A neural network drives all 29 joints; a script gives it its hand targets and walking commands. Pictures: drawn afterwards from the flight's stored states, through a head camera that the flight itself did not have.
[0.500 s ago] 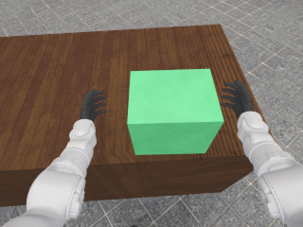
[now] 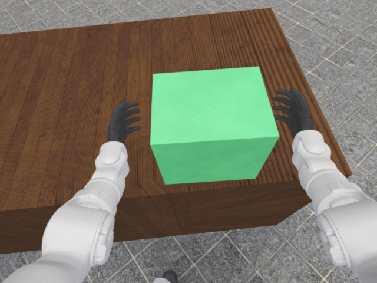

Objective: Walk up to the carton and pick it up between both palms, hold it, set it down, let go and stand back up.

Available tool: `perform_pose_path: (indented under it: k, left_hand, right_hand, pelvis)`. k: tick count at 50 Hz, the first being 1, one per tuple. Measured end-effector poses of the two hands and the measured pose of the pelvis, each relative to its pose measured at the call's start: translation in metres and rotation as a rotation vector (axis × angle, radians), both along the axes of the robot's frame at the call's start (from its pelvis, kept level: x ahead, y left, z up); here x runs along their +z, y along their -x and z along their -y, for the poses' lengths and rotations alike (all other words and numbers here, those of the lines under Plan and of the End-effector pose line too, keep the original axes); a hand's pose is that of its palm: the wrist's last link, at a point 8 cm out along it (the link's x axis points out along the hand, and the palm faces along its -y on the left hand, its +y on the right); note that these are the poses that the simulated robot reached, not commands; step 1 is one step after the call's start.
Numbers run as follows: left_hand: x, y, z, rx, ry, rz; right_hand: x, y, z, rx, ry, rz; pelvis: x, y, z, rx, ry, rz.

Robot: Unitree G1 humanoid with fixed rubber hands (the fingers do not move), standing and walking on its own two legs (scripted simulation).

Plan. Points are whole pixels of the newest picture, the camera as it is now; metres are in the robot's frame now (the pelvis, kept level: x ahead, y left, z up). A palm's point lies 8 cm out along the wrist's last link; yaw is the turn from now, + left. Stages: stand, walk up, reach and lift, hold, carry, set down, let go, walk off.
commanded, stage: reach and lift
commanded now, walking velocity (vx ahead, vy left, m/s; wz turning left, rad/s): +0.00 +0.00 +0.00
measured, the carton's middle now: (208, 130) +0.47 +0.01 +0.00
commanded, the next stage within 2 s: none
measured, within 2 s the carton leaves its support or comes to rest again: neither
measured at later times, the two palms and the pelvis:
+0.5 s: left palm (134, 137) +0.43 +0.17 +0.02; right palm (283, 128) +0.46 -0.14 +0.03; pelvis +0.01 +0.00 +0.01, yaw +0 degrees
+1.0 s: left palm (134, 137) +0.43 +0.17 +0.02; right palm (283, 130) +0.45 -0.14 +0.04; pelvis +0.00 +0.00 +0.01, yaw +0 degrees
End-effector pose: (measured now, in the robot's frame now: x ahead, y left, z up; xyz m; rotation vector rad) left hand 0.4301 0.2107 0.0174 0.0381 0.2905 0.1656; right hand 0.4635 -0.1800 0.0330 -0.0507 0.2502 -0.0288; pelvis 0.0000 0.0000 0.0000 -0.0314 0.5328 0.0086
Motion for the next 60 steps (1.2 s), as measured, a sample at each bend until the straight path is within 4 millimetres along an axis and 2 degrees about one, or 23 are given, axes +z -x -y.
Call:
perform_pose_path:
  k: [12, 26, 49, 60]
  left_hand:
    - [-0.003, -0.004, 0.036, -0.023, 0.045, 0.022]
    - [0.003, -0.001, 0.038, 0.011, 0.052, 0.006]
    - [0.005, 0.001, 0.039, 0.023, 0.062, 0.02]
    - [0.004, 0.017, 0.044, 0.016, 0.032, 0.023]
  right_hand:
    - [-0.004, 0.001, -0.037, 0.005, -0.029, 0.013]
    - [0.001, 0.008, -0.037, -0.012, -0.013, -0.004]
    - [0.003, 0.012, -0.037, -0.025, -0.004, -0.008]
    - [-0.001, 0.037, -0.036, -0.045, 0.024, 0.036]
  pelvis:
    - [0.001, -0.001, 0.0, 0.004, 0.0, 0.02]
    - [0.007, -0.005, -0.003, -0.006, 0.001, 0.056]
    - [0.009, 0.0, -0.004, -0.001, 0.002, 0.076]
    - [0.026, -0.007, -0.004, 0.002, -0.011, 0.157]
